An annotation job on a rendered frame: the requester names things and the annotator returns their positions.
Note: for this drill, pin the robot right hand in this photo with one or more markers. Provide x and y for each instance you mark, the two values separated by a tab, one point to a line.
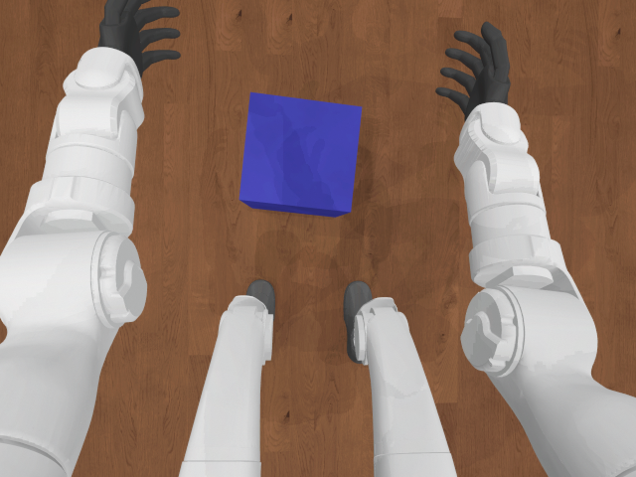
491	82

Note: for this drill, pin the robot left forearm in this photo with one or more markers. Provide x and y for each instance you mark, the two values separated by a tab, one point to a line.
91	154

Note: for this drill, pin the left robot shin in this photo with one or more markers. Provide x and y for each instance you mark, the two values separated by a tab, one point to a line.
242	300

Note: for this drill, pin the robot right upper arm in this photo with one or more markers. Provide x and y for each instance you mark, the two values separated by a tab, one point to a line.
537	347

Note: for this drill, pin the robot left hand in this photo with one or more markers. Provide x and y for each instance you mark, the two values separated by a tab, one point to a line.
120	28

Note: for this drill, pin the robot right forearm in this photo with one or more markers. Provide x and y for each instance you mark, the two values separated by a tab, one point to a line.
511	240

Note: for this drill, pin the robot left upper arm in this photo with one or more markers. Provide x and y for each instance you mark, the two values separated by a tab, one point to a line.
63	298

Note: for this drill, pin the right robot thigh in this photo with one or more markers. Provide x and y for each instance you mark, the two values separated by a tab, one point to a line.
408	436

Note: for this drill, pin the carton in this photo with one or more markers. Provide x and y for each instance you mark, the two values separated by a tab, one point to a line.
300	155

